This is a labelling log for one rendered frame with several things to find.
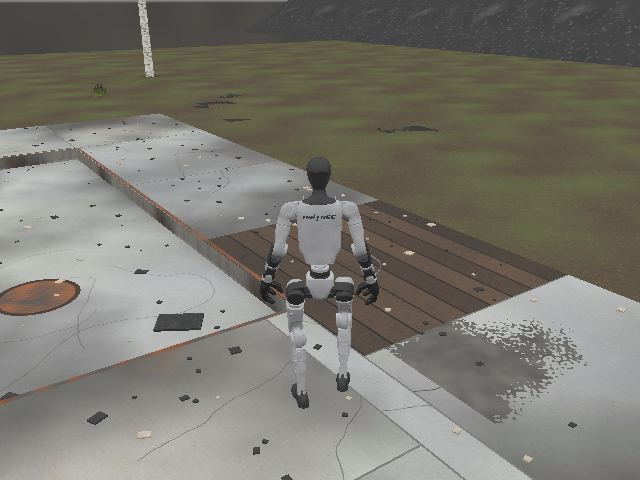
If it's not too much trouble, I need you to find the left robot forearm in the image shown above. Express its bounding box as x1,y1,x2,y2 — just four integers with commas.
262,241,282,283

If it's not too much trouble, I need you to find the left robot upper arm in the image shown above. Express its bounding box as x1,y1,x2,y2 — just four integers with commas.
272,201,299,257

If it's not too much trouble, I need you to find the robot right hand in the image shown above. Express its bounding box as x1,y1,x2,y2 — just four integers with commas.
356,280,379,305

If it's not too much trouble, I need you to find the robot left hand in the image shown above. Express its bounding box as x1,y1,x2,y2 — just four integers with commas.
259,280,283,304

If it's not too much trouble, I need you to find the right robot forearm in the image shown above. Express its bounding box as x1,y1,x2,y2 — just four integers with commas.
357,241,377,284

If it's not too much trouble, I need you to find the right robot thigh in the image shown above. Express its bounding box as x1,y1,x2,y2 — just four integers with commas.
334,277,354,330

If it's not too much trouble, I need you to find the right robot upper arm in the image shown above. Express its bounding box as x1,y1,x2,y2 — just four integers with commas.
340,201,367,256

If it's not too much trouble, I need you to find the left robot shin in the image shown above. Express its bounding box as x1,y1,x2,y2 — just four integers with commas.
289,331,306,396

